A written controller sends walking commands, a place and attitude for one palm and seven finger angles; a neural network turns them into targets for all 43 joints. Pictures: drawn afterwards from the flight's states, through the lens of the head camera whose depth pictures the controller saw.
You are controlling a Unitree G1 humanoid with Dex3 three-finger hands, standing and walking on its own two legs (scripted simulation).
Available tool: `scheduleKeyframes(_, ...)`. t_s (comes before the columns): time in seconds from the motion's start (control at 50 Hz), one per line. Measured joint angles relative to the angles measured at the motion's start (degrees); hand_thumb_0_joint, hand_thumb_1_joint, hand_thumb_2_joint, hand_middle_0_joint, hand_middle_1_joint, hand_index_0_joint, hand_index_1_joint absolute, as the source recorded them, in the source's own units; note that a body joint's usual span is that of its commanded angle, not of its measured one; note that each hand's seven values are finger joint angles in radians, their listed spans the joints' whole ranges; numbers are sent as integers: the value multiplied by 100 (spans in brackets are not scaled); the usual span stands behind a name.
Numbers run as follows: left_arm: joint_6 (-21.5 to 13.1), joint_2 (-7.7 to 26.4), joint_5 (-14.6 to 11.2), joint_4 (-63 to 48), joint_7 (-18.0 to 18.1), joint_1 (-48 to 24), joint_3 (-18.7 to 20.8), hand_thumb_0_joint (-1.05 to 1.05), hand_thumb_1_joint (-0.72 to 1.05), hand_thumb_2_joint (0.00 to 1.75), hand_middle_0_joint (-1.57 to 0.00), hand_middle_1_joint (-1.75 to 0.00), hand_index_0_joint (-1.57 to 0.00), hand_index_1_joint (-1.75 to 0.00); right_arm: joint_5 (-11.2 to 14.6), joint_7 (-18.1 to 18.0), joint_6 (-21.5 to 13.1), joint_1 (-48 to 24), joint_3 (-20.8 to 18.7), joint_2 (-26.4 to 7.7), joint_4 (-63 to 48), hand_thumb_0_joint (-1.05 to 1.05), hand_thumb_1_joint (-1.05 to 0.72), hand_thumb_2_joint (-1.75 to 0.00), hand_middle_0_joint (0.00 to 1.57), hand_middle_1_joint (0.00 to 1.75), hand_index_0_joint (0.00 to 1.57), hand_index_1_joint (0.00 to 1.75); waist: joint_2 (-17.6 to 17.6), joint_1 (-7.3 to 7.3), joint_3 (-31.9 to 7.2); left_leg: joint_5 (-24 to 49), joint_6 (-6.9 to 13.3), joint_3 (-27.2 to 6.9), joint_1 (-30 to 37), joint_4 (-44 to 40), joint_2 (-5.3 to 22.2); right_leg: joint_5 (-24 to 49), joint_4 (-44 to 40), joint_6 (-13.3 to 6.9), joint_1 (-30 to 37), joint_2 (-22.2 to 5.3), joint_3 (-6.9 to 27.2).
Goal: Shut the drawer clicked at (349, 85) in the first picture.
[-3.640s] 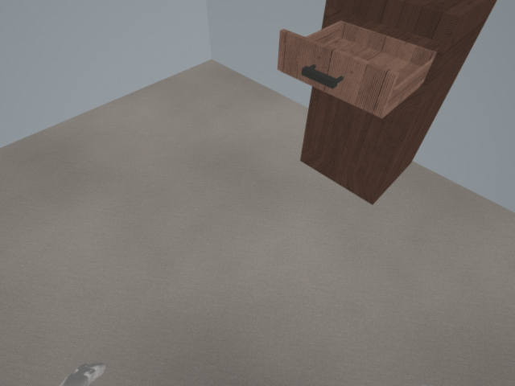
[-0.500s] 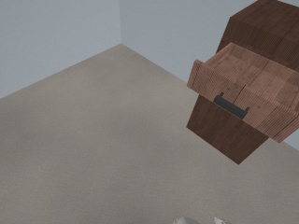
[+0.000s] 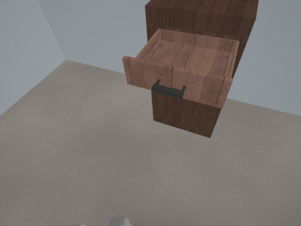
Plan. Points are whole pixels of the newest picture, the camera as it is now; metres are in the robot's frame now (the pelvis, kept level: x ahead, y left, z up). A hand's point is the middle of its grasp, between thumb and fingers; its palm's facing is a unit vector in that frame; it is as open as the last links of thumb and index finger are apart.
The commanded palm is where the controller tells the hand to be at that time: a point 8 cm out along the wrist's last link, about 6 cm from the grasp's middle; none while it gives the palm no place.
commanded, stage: turn to face it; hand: left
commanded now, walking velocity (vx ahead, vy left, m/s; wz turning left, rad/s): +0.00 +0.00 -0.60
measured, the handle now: (169, 87) +0.61 -0.04 -0.03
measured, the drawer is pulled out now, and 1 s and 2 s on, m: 0.30 0.30 0.30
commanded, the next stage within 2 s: take the last steps up to it in 0.50 s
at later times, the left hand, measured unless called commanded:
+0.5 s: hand out of the picture +0.09 +0.24 -0.17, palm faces -0.21 -0.95 -0.23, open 7.4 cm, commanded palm none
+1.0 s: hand out of the picture +0.07 +0.16 -0.16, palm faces -0.31 -0.93 -0.20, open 7.3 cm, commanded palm none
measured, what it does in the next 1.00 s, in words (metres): steps on the spot, turning right: left foot, then right foot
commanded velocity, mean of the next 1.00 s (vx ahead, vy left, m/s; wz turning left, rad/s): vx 0.13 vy -0.01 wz -0.26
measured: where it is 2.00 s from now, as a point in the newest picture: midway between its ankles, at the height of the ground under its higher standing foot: (182, 219)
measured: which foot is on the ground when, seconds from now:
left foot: up 0.00-0.20, down 0.22-0.64, up 0.66-1.00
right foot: down 0.00-0.24, up 0.26-0.62, down 0.64-1.00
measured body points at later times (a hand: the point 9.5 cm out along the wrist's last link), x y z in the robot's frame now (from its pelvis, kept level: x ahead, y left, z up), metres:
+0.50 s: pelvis -0.03 +0.04 +0.00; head +0.01 +0.05 +0.45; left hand +0.10 +0.29 -0.15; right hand -0.02 -0.21 -0.13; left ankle -0.01 +0.15 -0.74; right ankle -0.08 -0.09 -0.67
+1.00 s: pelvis +0.00 -0.01 +0.00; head +0.00 -0.02 +0.45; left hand +0.08 +0.21 -0.15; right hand -0.06 -0.25 -0.15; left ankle +0.08 +0.10 -0.69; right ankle -0.08 -0.08 -0.74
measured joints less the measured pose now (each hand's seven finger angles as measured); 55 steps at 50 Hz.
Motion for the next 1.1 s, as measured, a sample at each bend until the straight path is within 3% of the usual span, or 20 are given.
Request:
scheduleKeyframes(0.14,65,29,36,87,-21,78,60,0,90,90,-20,-30,-20,-30,69,-59,-42,-280,56,121,-108,0,-91,-90,19,30,20,30,-194,232,1,-466,125,-63,630,-1321,-319,183,-19,65,-198,224,417)
scheduleKeyframes(0.2,134,125,32,143,-13,102,117,0,90,90,-20,-30,-20,-30,107,-84,-133,-383,95,196,-214,0,-91,-90,19,30,20,30,-311,285,-15,-286,243,-43,1053,-2226,-482,245,53,166,-346,312,619)
scheduleKeyframes(0.22,163,160,18,153,-12,121,136,0,90,90,-20,-30,-20,-30,115,-96,-186,-381,116,210,-260,0,-91,-90,19,30,20,30,-324,275,-36,-77,299,-15,1265,-2687,-494,238,129,212,-415,359,664)
scheduleKeyframes(0.24,195,220,-7,168,-16,123,162,0,90,90,-20,-30,-20,-30,106,-112,-241,-378,135,253,-281,0,-91,-90,19,30,20,30,-403,246,-38,228,512,49,1348,-2917,-531,138,293,256,-504,358,717)
scheduleKeyframes(0.3,276,343,29,234,-45,117,239,0,90,90,-20,-30,-20,-30,56,-107,-249,-287,230,342,-345,0,-91,-90,20,30,20,30,-497,220,-24,304,761,234,1453,-2973,-475,-1036,1719,482,-968,326,514)
scheduleKeyframes(0.36,289,436,72,241,-108,152,309,0,91,90,-20,-30,-20,-30,20,-135,-218,-190,285,396,-312,0,-91,-90,20,30,20,30,-487,228,-32,383,764,417,1658,-3248,-367,-1024,3167,646,-1323,171,321)
scheduleKeyframes(0.42,285,486,65,253,-117,175,323,0,91,90,-20,-30,-20,-30,8,-147,-239,-134,299,429,-255,0,-90,-90,20,30,21,30,-461,230,-7,446,762,604,1770,-3391,-291,-947,3662,748,-1328,-63,223)
scheduleKeyframes(0.48,308,466,48,289,-93,140,290,0,91,90,-20,-30,-20,-30,0,-131,-282,-61,286,440,-192,0,-90,-90,20,30,21,30,-385,173,39,433,746,738,1796,-3383,-204,-1119,3258,795,-1039,-261,92)
scheduleKeyframes(0.58,292,317,25,298,-70,-33,172,0,91,90,-20,-30,-20,-30,-18,-67,-268,76,224,376,-19,0,-90,-90,20,30,21,30,-201,31,120,303,634,930,1703,-3124,-18,-1404,1820,717,-327,-376,-223)
scheduleKeyframes(0.64,164,219,19,245,-75,-125,97,0,91,90,-20,-30,-20,-30,6,-33,-232,221,171,279,111,0,-90,-90,20,30,21,30,-113,-28,94,115,502,1030,1524,-2730,81,-734,586,584,243,-343,-360)
scheduleKeyframes(0.68,24,73,34,277,-46,-181,35,0,91,90,-20,-30,-20,-30,34,-29,-140,278,125,142,247,0,-90,-90,20,30,21,30,122,-68,82,-454,436,800,1233,-2030,196,-712,490,327,288,-185,-431)
scheduleKeyframes(0.72,-65,-36,19,273,-27,-146,-36,0,91,90,-20,-30,-20,-30,10,-27,-26,355,100,70,375,0,-91,-90,20,30,20,30,184,-94,-5,-918,417,442,827,-1059,58,-732,407,173,362,-164,-470)
scheduleKeyframes(0.76,-153,-113,3,293,8,-35,-55,0,91,90,-20,-30,-20,-30,-25,17,0,390,85,47,489,0,-91,-90,20,30,20,30,145,-61,-94,-700,400,278,494,-319,-21,-621,113,126,534,-153,-442)
scheduleKeyframes(0.82,-256,-165,-17,407,62,175,-41,0,92,90,-20,-30,-20,-30,-63,83,-82,399,59,50,540,1,-91,-90,19,30,20,30,80,-57,-191,-105,341,191,180,67,9,-416,-354,93,805,-98,-392)
scheduleKeyframes(0.94,-365,-129,14,729,45,597,-58,0,92,90,-20,-30,-20,-30,-67,128,-181,305,33,128,550,0,-91,-90,19,30,20,30,9,-9,-267,341,264,170,72,-490,93,-330,-828,63,1205,34,-335)
scheduleKeyframes(1.1,-372,-120,65,1193,44,1114,-51,0,91,90,-20,-30,-20,-30,-13,171,-356,-6,114,338,523,0,-91,-90,19,30,20,30,-225,264,-211,239,435,360,610,-2146,-91,-756,-724,253,1590,-9,-236)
